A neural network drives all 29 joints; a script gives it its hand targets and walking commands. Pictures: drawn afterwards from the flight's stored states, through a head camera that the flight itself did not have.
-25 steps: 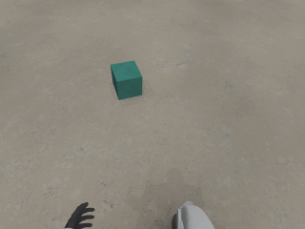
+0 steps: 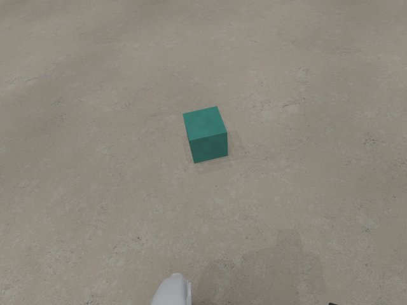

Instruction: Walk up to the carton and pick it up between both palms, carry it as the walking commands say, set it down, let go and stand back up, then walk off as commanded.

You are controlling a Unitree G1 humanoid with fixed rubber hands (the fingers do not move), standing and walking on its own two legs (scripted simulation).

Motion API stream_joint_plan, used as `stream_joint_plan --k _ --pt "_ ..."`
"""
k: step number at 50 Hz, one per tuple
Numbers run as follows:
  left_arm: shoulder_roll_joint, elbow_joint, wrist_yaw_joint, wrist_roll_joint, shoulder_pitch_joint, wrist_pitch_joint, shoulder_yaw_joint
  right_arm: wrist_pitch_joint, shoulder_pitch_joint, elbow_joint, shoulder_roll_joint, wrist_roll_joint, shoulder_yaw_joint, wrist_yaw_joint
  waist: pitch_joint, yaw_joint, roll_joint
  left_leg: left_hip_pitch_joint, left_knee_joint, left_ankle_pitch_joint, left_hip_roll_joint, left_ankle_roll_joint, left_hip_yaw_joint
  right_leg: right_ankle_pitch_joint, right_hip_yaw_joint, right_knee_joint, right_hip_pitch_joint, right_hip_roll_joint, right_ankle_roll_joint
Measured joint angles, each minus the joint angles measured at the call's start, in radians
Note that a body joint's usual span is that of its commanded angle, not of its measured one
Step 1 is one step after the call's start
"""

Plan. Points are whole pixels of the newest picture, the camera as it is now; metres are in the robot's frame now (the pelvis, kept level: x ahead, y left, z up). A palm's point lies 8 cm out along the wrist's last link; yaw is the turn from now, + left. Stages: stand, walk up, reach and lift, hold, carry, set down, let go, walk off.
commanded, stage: walk up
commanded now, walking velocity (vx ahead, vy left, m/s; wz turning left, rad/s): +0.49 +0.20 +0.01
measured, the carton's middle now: (205, 134) +1.13 +0.17 -0.68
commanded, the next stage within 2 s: none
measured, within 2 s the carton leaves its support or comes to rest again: neither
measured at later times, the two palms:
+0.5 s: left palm (114, 209) +0.35 +0.32 -0.14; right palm (311, 296) +0.17 -0.16 -0.12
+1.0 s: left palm (127, 182) +0.42 +0.29 -0.11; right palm (305, 171) +0.50 -0.22 -0.16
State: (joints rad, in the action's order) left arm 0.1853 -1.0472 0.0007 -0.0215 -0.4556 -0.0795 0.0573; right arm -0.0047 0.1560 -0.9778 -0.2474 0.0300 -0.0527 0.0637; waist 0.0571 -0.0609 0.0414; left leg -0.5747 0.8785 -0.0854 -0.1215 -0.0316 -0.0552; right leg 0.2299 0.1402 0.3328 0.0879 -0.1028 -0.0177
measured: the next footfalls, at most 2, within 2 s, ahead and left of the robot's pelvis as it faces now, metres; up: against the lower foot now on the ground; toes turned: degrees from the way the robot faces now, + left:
left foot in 0.18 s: +0.23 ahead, +0.19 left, +0.00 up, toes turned +8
right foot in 0.70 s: +0.51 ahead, -0.08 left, +0.00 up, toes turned -9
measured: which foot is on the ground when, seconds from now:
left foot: up 0.00-0.16, down 0.18-0.70, up 0.72-1.00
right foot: down 0.00-0.18, up 0.20-0.68, down 0.70-1.00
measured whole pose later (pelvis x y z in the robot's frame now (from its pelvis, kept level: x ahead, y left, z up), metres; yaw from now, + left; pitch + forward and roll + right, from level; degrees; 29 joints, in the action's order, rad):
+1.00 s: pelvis +0.45 +0.03 +0.00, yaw +0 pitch +0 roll +3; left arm 0.19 -1.02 -0.01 -0.02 -0.36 -0.06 0.07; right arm -0.03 0.21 -1.02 -0.25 0.03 -0.08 0.02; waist 0.07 -0.03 0.05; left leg -0.54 1.00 -0.20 -0.09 -0.03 -0.04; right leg 0.18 0.14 0.39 0.20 -0.11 0.01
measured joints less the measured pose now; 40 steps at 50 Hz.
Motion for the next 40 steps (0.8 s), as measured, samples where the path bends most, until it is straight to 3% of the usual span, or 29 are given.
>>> stream_joint_plan --k 8,10,12,14,16,22,27,31,34,35,37,40 --pt "0.007 -0.024 -0.002 -0.002 -0.044 0.008 -0.005 0.035 -0.108 0.025 0.045 -0.007 0.024 0.004 -0.006 -0.030 -0.035 0.141 -0.349 -0.048 0.022 -0.006 -0.063 0.115 0.002 -0.001 -0.114 -0.032 -0.074" --pt "0.016 -0.027 0.000 -0.001 -0.031 0.014 -0.011 0.063 -0.114 0.022 0.044 0.003 0.016 -0.014 -0.006 -0.017 -0.053 0.175 -0.349 -0.055 0.040 0.017 -0.079 0.201 -0.022 0.190 -0.052 -0.060 -0.048" --pt "0.031 -0.013 -0.001 -0.001 0.029 0.021 -0.009 0.078 -0.086 0.016 0.043 0.003 0.011 -0.027 0.003 0.005 -0.070 0.177 -0.296 -0.104 0.056 0.047 -0.082 0.251 -0.096 0.516 0.087 -0.045 -0.011" --pt "0.051 0.008 -0.002 -0.001 0.090 0.022 -0.003 0.085 -0.025 -0.004 0.041 -0.002 0.012 -0.036 0.000 0.026 -0.079 0.228 -0.330 -0.125 0.059 0.057 -0.080 0.191 -0.115 0.736 0.212 -0.019 0.007" --pt "0.069 0.028 0.004 0.000 0.147 0.029 0.001 0.090 0.043 -0.032 0.042 -0.006 0.012 -0.044 -0.006 0.048 -0.090 0.295 -0.398 -0.118 0.063 0.055 -0.078 0.103 -0.102 0.807 0.306 -0.018 0.008" --pt "0.077 0.074 0.036 -0.007 0.279 0.074 0.007 0.101 0.227 -0.083 0.053 -0.011 0.017 -0.051 -0.011 0.099 -0.090 0.458 -0.534 -0.131 0.060 0.044 -0.072 -0.077 -0.076 0.739 0.480 -0.026 -0.019" --pt "0.053 0.093 0.056 0.000 0.363 0.088 -0.003 0.098 0.308 -0.097 0.073 -0.008 0.017 -0.060 -0.002 0.131 -0.080 0.569 -0.601 -0.167 0.052 0.023 -0.072 -0.172 -0.052 0.496 0.497 -0.021 -0.029" --pt "0.024 0.112 0.061 0.004 0.417 0.076 -0.015 0.092 0.329 -0.108 0.074 -0.001 0.010 -0.067 0.001 0.148 -0.063 0.645 -0.636 -0.211 0.047 -0.004 -0.081 -0.148 -0.015 0.307 0.449 -0.004 -0.019" --pt "0.009 0.127 0.048 0.000 0.438 0.051 -0.018 0.080 0.341 -0.127 0.065 -0.004 0.006 -0.074 -0.006 0.154 -0.044 0.662 -0.571 -0.295 0.041 -0.030 -0.078 -0.100 0.013 0.213 0.370 0.012 -0.010" --pt "0.009 0.130 0.040 -0.005 0.440 0.037 -0.016 0.075 0.346 -0.133 0.064 -0.005 0.006 -0.076 -0.010 0.150 -0.041 0.639 -0.488 -0.345 0.035 -0.031 -0.069 -0.117 0.020 0.188 0.340 0.016 0.012" --pt "0.007 0.124 0.024 -0.008 0.431 0.018 -0.010 0.064 0.309 -0.130 0.057 -0.015 0.002 -0.079 0.001 0.136 -0.019 0.501 -0.174 -0.397 0.021 -0.001 -0.020 -0.083 0.031 0.267 0.360 0.022 0.061" --pt "0.013 0.089 0.008 0.004 0.356 0.013 -0.001 0.051 0.236 -0.093 0.033 -0.014 -0.014 -0.074 0.010 0.122 -0.006 0.305 0.175 -0.360 0.050 0.013 0.028 -0.038 0.031 0.243 0.301 0.011 0.059"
